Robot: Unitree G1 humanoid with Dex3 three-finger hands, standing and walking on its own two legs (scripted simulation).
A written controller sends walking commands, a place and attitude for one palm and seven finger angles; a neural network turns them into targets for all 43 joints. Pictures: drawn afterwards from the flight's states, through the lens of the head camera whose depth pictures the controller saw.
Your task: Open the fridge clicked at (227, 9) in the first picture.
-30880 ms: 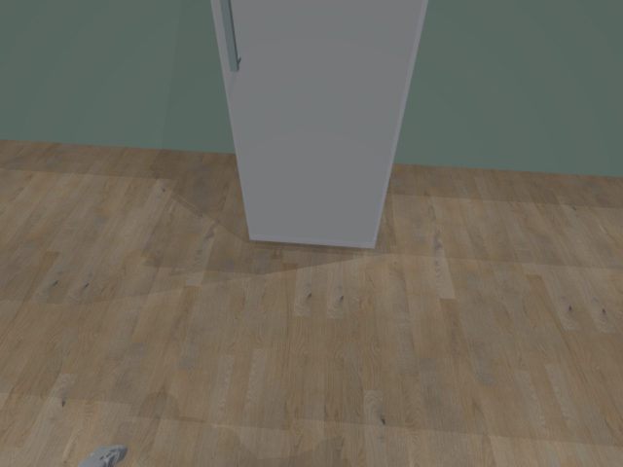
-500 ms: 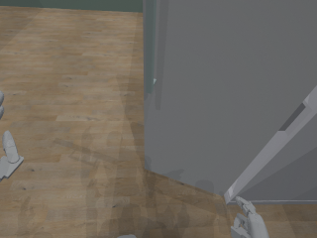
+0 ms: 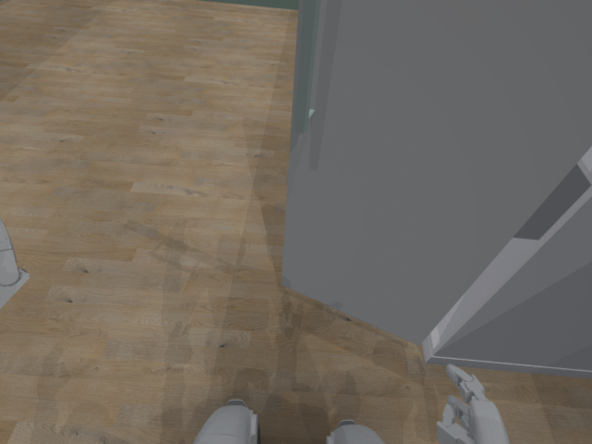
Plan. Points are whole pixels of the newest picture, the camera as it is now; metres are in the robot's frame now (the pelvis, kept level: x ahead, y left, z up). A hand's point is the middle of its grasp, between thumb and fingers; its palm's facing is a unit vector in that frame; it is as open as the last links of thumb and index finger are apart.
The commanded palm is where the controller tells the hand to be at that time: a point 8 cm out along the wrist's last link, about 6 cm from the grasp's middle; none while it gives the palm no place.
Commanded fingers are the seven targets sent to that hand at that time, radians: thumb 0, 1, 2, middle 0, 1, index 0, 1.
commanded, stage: step back with the hand held close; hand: left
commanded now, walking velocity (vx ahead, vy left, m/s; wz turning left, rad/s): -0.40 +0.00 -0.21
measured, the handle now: (316, 13) +0.66 +0.01 +0.26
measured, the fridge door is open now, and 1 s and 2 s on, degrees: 69 69 69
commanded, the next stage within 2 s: stop stepping back and stand still in 0.12 s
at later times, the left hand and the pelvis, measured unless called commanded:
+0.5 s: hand out of the picture +0.11 +0.25 +0.22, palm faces +0.35 -0.86 -0.38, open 7.4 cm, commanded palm +0.05 +0.30 +0.21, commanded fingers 0.00 0.90 0.90 -0.20 -0.30 -0.20 -0.30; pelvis -0.12 +0.02 +0.03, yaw -7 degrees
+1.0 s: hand out of the picture +0.10 +0.24 +0.21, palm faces +0.30 -0.84 -0.45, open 7.4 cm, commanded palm +0.06 +0.29 +0.21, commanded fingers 0.00 0.90 0.90 -0.20 -0.30 -0.20 -0.30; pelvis -0.13 +0.02 +0.04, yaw -10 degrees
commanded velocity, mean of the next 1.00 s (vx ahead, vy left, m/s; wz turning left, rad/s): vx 0.03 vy -0.01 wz -0.04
